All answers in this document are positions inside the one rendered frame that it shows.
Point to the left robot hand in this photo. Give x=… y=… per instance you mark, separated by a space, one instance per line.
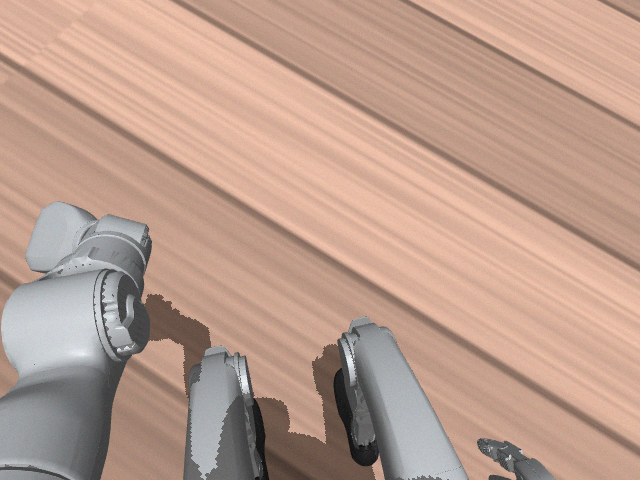
x=53 y=235

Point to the right robot foot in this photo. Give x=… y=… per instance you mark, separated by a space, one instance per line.
x=362 y=455

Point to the right robot hand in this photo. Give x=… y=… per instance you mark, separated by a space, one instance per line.
x=512 y=459

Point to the left robot arm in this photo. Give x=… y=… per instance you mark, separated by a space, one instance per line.
x=69 y=335

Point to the left robot foot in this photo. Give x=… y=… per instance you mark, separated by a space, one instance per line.
x=260 y=442

